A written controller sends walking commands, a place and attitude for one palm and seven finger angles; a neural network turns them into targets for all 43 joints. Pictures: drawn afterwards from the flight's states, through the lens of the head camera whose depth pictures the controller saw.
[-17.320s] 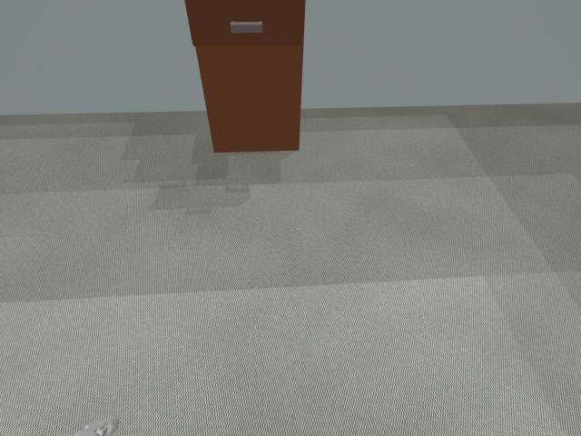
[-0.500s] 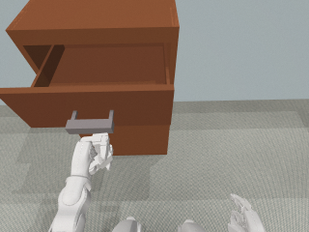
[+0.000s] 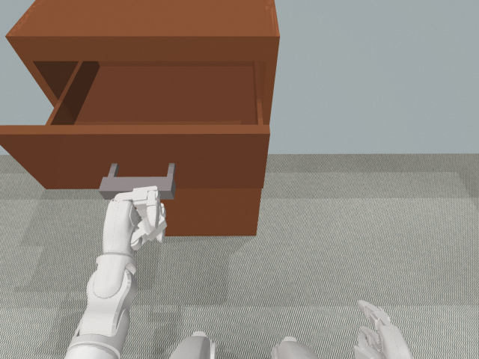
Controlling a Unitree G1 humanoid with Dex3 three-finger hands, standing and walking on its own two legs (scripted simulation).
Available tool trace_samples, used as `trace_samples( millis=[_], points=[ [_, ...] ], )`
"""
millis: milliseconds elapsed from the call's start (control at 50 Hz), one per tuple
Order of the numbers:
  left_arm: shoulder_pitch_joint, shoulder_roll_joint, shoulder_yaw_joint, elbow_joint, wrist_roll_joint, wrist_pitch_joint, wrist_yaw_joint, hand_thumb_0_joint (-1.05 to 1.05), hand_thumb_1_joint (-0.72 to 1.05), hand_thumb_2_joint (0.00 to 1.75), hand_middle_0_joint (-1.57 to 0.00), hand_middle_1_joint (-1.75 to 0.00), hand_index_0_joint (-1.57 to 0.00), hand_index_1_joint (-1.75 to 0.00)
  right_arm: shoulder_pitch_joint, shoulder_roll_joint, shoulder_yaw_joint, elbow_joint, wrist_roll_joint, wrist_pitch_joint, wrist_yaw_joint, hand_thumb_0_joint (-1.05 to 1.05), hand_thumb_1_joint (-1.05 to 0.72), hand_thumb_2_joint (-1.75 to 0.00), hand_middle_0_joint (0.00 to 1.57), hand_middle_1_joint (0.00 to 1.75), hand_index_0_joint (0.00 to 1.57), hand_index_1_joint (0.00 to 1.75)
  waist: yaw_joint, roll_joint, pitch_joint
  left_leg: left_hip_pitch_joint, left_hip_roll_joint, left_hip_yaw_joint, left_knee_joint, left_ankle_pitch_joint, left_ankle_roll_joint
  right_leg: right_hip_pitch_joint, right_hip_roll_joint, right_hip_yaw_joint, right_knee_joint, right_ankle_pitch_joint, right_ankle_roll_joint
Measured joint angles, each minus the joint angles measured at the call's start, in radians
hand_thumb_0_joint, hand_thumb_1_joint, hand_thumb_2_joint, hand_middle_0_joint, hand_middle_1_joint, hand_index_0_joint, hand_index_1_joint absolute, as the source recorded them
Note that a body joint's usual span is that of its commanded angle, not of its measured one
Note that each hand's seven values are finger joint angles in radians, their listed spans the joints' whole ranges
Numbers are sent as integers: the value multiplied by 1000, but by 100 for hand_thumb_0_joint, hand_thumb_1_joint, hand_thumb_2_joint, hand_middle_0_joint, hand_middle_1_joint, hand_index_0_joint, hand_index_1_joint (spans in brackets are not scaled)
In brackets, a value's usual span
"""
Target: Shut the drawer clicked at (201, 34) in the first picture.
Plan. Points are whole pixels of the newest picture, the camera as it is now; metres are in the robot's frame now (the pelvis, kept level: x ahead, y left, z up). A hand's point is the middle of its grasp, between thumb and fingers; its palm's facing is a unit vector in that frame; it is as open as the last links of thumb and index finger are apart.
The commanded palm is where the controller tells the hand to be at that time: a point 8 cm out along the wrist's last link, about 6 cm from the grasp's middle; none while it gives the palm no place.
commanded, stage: push the drawer shut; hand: left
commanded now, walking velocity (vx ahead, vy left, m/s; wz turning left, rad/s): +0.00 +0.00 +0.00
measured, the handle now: (141, 178) +0.40 +0.19 +0.05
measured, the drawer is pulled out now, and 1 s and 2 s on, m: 0.19 0.07 0.00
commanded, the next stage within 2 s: none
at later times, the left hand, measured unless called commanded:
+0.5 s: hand (166, 194) +0.37 +0.14 +0.05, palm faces +0.02 -1.00 -0.05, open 2.8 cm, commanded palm +0.37 +0.19 +0.05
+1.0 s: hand (168, 163) +0.44 +0.15 +0.05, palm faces +0.04 -1.00 -0.03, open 2.8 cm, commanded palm +0.43 +0.20 +0.05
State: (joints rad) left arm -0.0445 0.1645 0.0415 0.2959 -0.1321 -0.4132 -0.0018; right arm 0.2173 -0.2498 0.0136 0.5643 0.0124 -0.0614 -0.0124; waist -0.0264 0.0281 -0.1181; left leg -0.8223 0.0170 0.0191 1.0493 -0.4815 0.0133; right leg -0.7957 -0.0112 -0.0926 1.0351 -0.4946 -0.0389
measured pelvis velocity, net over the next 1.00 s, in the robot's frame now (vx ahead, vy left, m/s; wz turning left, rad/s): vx -0.02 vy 0.01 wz -0.02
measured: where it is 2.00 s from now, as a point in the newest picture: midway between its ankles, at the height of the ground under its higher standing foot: outside the picture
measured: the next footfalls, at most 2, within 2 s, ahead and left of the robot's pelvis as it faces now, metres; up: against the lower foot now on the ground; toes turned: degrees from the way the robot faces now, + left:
none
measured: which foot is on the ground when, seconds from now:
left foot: down 0.00-1.00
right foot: down 0.00-1.00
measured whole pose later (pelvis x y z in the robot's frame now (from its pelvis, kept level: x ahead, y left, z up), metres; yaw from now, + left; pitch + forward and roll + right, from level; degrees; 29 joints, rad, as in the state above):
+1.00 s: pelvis -0.02 +0.01 -0.01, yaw -1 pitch +19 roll -2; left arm -0.66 0.26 0.23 0.95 -0.09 -0.47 -0.03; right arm 0.32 -0.26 0.02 0.65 -0.01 -0.02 0.01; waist -0.10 0.03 -0.12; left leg -0.95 0.02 0.04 1.08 -0.46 0.04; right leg -0.92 -0.01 -0.08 1.05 -0.45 -0.02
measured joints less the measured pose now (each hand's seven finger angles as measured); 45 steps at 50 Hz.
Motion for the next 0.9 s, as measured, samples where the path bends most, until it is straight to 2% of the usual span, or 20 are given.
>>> trace_samples(
  millis=[160, 320, 480, 680, 900],
  points=[
    [-78, 10, 13, 72, -11, 35, -32, -6, 84, 94, -140, -160, -140, -160, 5, -2, -1, 18, 7, 14, -7, 1, -90, -90, 20, 30, 21, 30, 5, 5, 2, -6, -3, -4, -5, 7, 1, -3, -2, -4, -7, 7, 1],
    [-172, 14, 24, 169, -5, 19, -20, -6, 84, 96, -140, -160, -140, -160, 14, 0, 2, 39, 7, 10, -9, 1, -90, -90, 20, 30, 21, 30, -4, 5, 4, -22, -3, -7, 1, 14, 3, -16, -3, -6, -4, 15, 2],
    [-297, 27, 49, 293, 6, 6, -7, -6, 83, 97, -140, -160, -140, -160, 27, -2, 5, 58, 6, 14, -8, 1, -90, -90, 20, 30, 21, 30, -21, 3, 7, -49, -2, -7, 12, 23, 6, -41, -2, -7, 1, 27, 4],
    [-458, 63, 115, 476, 17, -10, -19, -6, 81, 95, -140, -160, -140, -160, 58, -3, 9, 72, -1, 23, -5, 1, -90, -90, 20, 30, 21, 30, -53, -1, 6, -81, 2, 2, 14, 32, 12, -75, 2, 2, -1, 42, 9],
    [-560, 84, 171, 600, 27, -45, -29, -5, 80, 93, -140, -160, -140, -160, 99, -9, 1, 82, -15, 36, 13, 1, -90, -90, 20, 30, 21, 30, -72, 3, -3, -110, 5, 15, 21, 27, 20, -109, 5, 16, 3, 45, 16]
  ],
)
